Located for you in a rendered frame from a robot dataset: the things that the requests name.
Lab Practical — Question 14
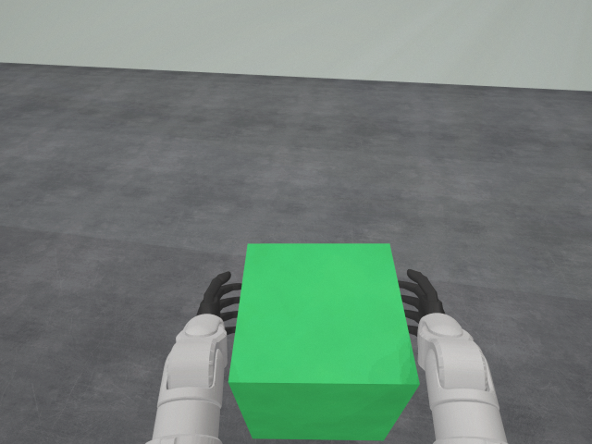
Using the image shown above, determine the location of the left robot forearm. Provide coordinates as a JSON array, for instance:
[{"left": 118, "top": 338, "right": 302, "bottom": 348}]
[{"left": 145, "top": 314, "right": 228, "bottom": 444}]

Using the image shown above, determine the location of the right robot hand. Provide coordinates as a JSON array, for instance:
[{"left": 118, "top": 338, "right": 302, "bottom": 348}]
[{"left": 398, "top": 269, "right": 445, "bottom": 337}]

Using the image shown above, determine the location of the right robot forearm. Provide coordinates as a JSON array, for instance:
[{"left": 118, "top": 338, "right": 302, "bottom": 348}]
[{"left": 417, "top": 313, "right": 508, "bottom": 444}]

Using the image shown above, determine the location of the carton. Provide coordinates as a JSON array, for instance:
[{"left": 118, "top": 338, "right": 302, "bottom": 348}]
[{"left": 228, "top": 243, "right": 420, "bottom": 440}]

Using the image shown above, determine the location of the left robot hand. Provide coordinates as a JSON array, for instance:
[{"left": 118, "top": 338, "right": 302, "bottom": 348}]
[{"left": 196, "top": 271, "right": 242, "bottom": 335}]

